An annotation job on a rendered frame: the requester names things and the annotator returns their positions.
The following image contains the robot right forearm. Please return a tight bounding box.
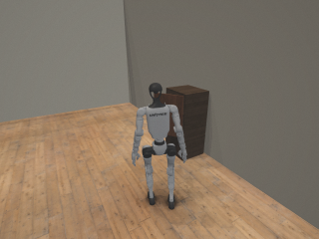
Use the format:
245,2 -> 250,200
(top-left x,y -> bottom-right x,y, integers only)
176,126 -> 186,149

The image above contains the robot left forearm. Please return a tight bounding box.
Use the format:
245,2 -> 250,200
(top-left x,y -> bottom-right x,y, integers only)
132,130 -> 142,153

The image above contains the left robot shin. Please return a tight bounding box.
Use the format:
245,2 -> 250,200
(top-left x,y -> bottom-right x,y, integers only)
145,166 -> 154,198

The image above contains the right robot upper arm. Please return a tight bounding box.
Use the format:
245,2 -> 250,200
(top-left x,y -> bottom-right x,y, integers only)
167,105 -> 182,133

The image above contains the left robot upper arm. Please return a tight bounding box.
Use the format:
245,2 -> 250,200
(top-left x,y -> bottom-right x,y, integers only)
136,107 -> 147,136

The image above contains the cupboard door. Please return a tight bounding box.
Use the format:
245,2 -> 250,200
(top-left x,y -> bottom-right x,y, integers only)
154,93 -> 184,137

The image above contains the right robot hand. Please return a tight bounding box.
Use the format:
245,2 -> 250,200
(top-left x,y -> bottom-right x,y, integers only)
177,149 -> 187,163

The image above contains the left robot thigh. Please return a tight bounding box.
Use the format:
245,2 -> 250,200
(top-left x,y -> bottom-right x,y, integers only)
142,144 -> 154,175

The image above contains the left robot hand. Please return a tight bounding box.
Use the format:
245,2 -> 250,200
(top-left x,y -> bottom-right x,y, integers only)
132,152 -> 141,166

